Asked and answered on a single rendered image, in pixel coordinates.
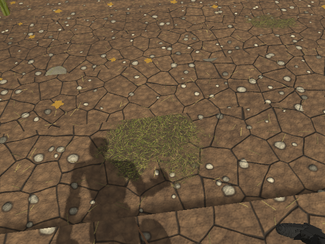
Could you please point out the robot right hand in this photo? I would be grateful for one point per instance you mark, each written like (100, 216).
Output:
(307, 233)

